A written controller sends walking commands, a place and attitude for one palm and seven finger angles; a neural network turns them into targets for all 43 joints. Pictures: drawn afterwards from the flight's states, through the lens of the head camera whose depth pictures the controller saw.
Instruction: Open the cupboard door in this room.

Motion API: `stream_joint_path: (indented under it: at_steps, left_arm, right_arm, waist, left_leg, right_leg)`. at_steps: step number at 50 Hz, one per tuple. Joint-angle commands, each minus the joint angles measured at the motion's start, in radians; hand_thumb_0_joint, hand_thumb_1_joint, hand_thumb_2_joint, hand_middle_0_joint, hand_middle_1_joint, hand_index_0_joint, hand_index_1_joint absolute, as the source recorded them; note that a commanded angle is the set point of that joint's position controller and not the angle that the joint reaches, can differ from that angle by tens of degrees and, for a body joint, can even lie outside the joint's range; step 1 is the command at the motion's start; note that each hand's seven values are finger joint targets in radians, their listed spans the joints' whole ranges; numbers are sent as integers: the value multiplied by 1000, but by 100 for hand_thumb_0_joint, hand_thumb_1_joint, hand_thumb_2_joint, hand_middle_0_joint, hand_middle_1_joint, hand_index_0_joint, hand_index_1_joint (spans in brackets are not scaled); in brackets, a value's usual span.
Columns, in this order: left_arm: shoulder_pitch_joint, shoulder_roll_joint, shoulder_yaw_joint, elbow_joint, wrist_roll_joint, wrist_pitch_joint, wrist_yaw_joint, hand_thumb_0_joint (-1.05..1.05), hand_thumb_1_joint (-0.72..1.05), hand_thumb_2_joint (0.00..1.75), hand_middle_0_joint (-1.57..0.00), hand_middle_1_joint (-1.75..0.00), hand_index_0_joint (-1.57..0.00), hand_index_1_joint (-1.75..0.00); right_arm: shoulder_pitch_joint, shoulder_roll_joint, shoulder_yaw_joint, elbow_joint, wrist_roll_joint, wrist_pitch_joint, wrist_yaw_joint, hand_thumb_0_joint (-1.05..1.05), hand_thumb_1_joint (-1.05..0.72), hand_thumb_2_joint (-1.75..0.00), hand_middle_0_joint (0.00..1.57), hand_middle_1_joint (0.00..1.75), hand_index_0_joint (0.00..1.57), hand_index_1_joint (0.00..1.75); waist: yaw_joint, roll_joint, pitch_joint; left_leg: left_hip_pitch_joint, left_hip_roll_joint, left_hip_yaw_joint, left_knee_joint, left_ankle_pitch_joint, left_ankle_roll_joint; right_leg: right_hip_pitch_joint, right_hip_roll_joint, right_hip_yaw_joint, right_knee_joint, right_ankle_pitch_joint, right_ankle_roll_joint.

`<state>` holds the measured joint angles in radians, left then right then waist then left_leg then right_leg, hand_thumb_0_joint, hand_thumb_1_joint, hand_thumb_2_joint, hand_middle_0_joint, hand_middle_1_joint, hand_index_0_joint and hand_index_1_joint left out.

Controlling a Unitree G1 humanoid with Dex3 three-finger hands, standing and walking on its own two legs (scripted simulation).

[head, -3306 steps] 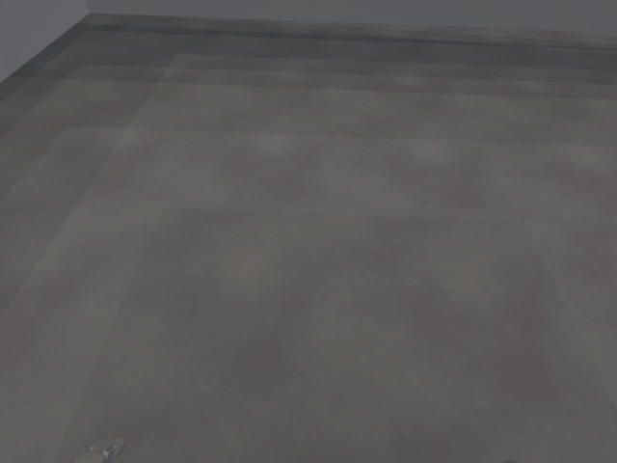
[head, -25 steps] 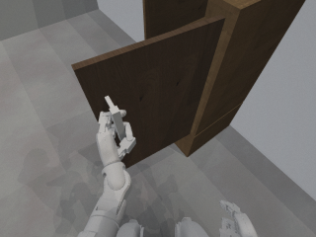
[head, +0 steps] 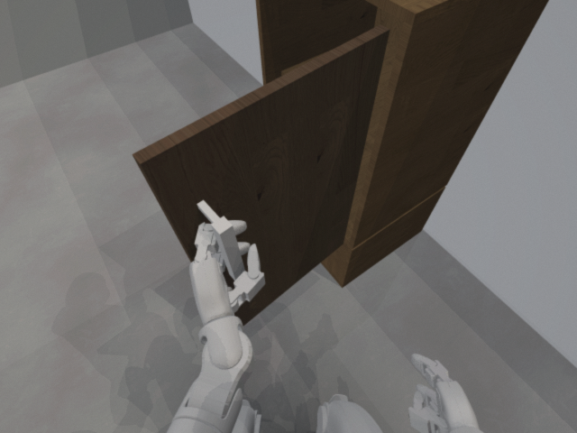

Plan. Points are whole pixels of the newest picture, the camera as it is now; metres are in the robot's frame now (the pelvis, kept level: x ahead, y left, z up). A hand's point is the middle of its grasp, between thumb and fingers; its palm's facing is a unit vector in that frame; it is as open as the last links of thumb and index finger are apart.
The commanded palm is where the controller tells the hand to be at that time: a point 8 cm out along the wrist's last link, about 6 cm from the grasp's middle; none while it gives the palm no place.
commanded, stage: open thumb and fingers to let go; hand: left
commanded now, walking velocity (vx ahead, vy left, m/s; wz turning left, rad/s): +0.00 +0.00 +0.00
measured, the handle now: (222, 243) +0.36 +0.10 +0.04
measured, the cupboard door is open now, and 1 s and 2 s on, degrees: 96 100 100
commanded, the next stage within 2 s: slide the hand sideways off the handle in 0.62 s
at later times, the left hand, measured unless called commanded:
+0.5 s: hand (251, 273) +0.33 +0.06 +0.03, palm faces +0.28 -0.96 -0.01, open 14.4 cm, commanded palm +0.29 +0.10 +0.03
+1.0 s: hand (255, 303) +0.28 +0.05 +0.03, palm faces -0.22 -0.97 +0.04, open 16.2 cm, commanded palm +0.27 +0.11 +0.03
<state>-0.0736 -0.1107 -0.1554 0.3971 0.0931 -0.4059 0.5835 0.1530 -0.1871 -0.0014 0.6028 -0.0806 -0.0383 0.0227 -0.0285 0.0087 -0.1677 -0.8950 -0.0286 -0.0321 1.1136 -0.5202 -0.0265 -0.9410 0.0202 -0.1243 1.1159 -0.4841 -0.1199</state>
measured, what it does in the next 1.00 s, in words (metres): stands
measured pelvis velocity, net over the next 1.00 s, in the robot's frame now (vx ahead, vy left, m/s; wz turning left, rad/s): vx -0.01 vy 0.04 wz -0.02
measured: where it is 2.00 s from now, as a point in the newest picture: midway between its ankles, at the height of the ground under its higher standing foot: outside the picture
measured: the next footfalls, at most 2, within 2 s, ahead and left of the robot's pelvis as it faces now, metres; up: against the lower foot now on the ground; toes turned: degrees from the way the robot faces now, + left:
none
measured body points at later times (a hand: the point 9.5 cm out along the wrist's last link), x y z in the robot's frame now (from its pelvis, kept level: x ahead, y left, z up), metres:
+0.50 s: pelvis +0.00 +0.02 +0.00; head +0.07 +0.01 +0.44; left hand +0.31 +0.11 +0.04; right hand +0.16 -0.20 -0.11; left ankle +0.01 +0.14 -0.65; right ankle +0.03 -0.04 -0.65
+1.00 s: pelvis -0.01 +0.04 +0.00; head +0.06 +0.03 +0.44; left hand +0.29 +0.11 +0.03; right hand +0.15 -0.19 -0.11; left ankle +0.01 +0.14 -0.65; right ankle +0.03 -0.04 -0.65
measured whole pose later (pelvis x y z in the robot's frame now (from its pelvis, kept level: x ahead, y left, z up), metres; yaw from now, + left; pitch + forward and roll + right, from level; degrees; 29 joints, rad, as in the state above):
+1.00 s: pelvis -0.01 +0.04 +0.00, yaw -1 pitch +15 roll +0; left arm -0.01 0.01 -0.29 0.29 -0.05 -0.40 0.10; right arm 0.23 -0.23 0.01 0.51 -0.01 -0.03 0.03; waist -0.02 0.04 -0.14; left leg -0.89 -0.04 0.00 1.17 -0.54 0.03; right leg -0.93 0.01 -0.09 1.14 -0.48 -0.07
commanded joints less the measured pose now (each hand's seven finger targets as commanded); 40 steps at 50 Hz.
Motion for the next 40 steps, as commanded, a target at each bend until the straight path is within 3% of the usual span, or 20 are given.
stream_joint_path:
  at_steps: [1,5,8,10,12,18,24,30,34,35,36,37,38,40]
  left_arm:
    - [-178,-23,-9,-232,8,-63,-6,0,13,57,-35,-127,-35,-127]
    - [-184,-12,-3,-246,7,-66,-10,0,-15,45,-32,-124,-32,-124]
    - [-192,-47,-38,-234,23,-65,-8,0,-36,36,-31,-122,-31,-122]
    - [-175,-40,-31,-226,23,-64,-7,0,-50,30,-30,-120,-30,-120]
    - [-184,-37,-28,-230,26,-65,-4,0,-50,30,-30,-120,-30,-120]
    - [-169,-75,-60,-236,35,-51,9,0,-50,30,-25,-90,-25,-90]
    - [-204,-91,-71,-211,40,-35,26,0,-50,30,-20,-60,-20,-60]
    - [-236,-115,-85,-206,48,-27,39,0,-50,30,-15,-30,-15,-30]
    - [-213,-133,-93,-201,45,-17,40,0,-50,30,-15,-30,-15,-30]
    - [-238,-151,-109,-199,43,-15,39,0,-50,30,-15,-30,-15,-30]
    - [-233,-148,-105,-205,41,-16,39,0,-50,30,-15,-30,-15,-30]
    - [-223,-43,-331,-249,161,-53,-163,0,-50,30,-15,-30,-15,-30]
    - [-256,8,-266,-300,120,-97,-267,0,-50,30,-15,-30,-15,-30]
    - [-239,60,-247,-337,82,-130,-392,0,-50,30,-15,-30,-15,-30]
  right_arm:
    - [-20,-74,-32,-136,8,-42,-4,0,-90,-90,20,30,20,30]
    - [-19,-79,-33,-137,9,-41,-3,0,-90,-90,20,30,20,30]
    - [-12,-79,-33,-135,7,-46,0,0,-90,-90,20,30,20,30]
    - [-15,-80,-34,-138,7,-48,0,0,-90,-90,20,30,20,30]
    - [-15,-81,-35,-137,7,-48,-1,0,-90,-90,20,30,20,30]
    - [-4,-81,-35,-144,6,-51,2,0,-90,-90,20,30,20,30]
    - [-8,-86,-29,-147,3,-56,4,0,-90,-90,20,30,20,30]
    - [-13,-84,-29,-144,0,-57,10,0,-90,-90,20,30,20,30]
    - [-16,-85,-28,-149,2,-58,13,0,-90,-90,20,30,20,30]
    - [-18,-84,-27,-145,1,-60,15,0,-90,-90,20,30,20,30]
    - [-22,-85,-28,-146,3,-60,17,0,-90,-90,20,30,20,30]
    - [60,-131,-35,-136,12,-45,23,0,-90,-90,20,30,20,30]
    - [61,-120,-44,-162,23,-41,22,0,-90,-90,20,30,20,30]
    - [52,-120,-45,-186,34,-35,15,0,-90,-90,20,30,20,30]
  waist:
    - [-15,-121,-324]
    - [-21,-132,-317]
    - [-28,-125,-298]
    - [-20,-125,-293]
    - [-20,-124,-299]
    - [-16,-90,-306]
    - [-17,-87,-269]
    - [-13,-55,-293]
    - [-9,-77,-289]
    - [-21,-75,-279]
    - [-11,-68,-280]
    - [-113,-87,-251]
    - [-78,-69,-310]
    - [-56,-44,-364]
  left_leg:
    - [-50,-17,6,-57,120,28]
    - [-47,-16,4,-54,129,30]
    - [-24,-14,4,-60,131,33]
    - [-33,-15,5,-58,130,33]
    - [-20,-14,5,-62,132,34]
    - [37,-9,9,-80,174,38]
    - [49,-6,2,-97,163,40]
    - [80,-3,2,-102,191,39]
    - [83,-1,-4,-105,194,38]
    - [85,-2,-3,-103,189,40]
    - [88,-1,-5,-108,181,38]
    - [102,4,-3,-76,185,55]
    - [86,-4,-4,-64,199,60]
    - [84,-8,-3,-56,217,62]
  right_leg:
    - [447,-117,308,-281,274,131]
    - [434,-112,295,-271,286,130]
    - [389,-100,263,-260,260,123]
    - [387,-100,264,-259,253,123]
    - [378,-96,255,-256,243,119]
    - [342,-67,191,-223,271,104]
    - [287,-44,146,-212,192,88]
    - [263,-33,119,-186,210,80]
    - [255,-26,106,-181,199,76]
    - [243,-28,105,-183,197,79]
    - [238,-27,101,-180,180,77]
    - [217,-44,137,-167,267,84]
    - [257,-51,144,-150,309,78]
    - [303,-54,159,-131,358,76]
